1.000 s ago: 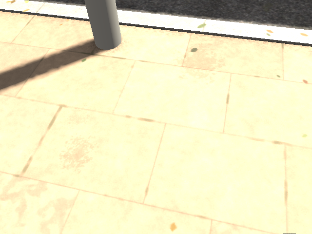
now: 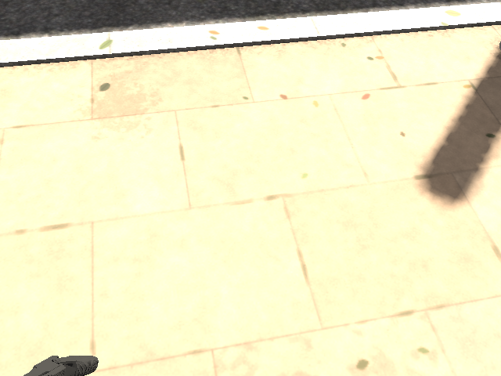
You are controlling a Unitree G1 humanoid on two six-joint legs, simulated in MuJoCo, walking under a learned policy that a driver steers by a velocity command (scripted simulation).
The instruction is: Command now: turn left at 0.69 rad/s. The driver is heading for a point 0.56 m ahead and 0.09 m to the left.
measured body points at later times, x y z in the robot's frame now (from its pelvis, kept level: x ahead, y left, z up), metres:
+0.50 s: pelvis +0.03 -0.03 +0.01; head +0.05 -0.03 +0.46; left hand -0.01 +0.28 -0.07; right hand +0.31 -0.22 -0.07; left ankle -0.04 +0.12 -0.62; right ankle +0.05 -0.14 -0.73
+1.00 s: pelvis +0.21 +0.17 +0.00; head +0.22 +0.18 +0.45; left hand +0.25 +0.46 -0.12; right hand +0.29 -0.10 -0.12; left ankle +0.05 +0.20 -0.73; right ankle +0.33 +0.08 -0.64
